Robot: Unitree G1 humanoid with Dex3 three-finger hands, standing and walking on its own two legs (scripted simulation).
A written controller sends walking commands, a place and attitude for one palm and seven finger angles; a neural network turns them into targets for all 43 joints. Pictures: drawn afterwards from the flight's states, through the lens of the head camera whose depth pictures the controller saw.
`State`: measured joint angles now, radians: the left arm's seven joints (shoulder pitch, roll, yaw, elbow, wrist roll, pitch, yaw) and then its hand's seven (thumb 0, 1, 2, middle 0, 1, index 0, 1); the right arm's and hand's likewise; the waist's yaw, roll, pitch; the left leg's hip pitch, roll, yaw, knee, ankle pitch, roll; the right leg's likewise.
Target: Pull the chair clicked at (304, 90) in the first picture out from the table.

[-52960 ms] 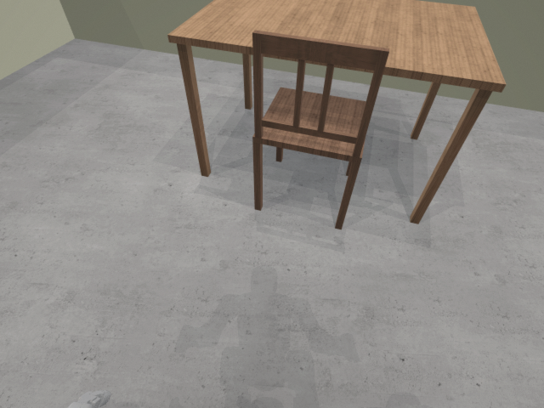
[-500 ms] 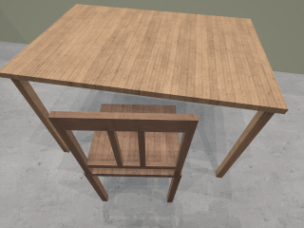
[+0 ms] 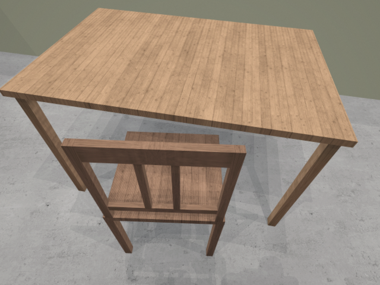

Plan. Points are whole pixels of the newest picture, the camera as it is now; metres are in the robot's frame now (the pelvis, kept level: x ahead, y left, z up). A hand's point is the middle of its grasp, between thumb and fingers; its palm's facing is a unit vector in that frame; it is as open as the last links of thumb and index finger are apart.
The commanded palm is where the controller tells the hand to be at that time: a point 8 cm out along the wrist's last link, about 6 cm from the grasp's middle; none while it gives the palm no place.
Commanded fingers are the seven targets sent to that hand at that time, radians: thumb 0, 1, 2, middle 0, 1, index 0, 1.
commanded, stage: look again from close up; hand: left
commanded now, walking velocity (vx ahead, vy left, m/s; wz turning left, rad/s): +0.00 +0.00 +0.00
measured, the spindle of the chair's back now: (144, 186) +0.39 +0.16 -0.12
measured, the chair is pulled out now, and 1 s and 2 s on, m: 0.10 0.10 0.10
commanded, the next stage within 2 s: raise the hand toward the chair's back in 0.20 s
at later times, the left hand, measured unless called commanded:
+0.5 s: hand (102, 262) +0.17 +0.19 -0.03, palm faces +0.21 -0.96 -0.19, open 7.6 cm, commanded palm +0.09 +0.22 -0.07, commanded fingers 0.00 0.64 0.79 -0.17 -0.26 -0.17 -0.26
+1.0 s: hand (126, 280) +0.14 +0.14 -0.05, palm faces +0.00 -1.00 -0.09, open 11.7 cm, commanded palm +0.12 +0.21 -0.06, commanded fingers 0.00 0.06 0.54 -0.12 -0.17 -0.12 -0.17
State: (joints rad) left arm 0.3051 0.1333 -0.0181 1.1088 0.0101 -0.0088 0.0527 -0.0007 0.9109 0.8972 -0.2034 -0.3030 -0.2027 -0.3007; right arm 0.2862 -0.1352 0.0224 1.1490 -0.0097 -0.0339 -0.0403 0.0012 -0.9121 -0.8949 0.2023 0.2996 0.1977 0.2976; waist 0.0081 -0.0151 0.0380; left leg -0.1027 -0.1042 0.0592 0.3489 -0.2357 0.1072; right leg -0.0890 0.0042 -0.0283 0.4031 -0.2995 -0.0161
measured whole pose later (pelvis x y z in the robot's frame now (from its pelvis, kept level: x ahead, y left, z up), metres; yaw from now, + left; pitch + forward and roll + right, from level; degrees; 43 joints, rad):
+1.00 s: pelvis -0.07 -0.06 -0.11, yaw +4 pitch +15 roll -2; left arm 0.32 0.25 0.11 0.05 -0.29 -0.56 -0.32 0.01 0.29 0.63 -0.13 -0.21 -0.13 -0.20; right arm 0.12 -0.22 0.07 0.55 0.03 -0.21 -0.05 0.01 -0.90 -0.89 0.20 0.30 0.20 0.30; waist 0.04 0.04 -0.14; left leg -0.99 -0.04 -0.03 1.26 -0.53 0.03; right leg -0.95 0.06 -0.18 1.20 -0.53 -0.12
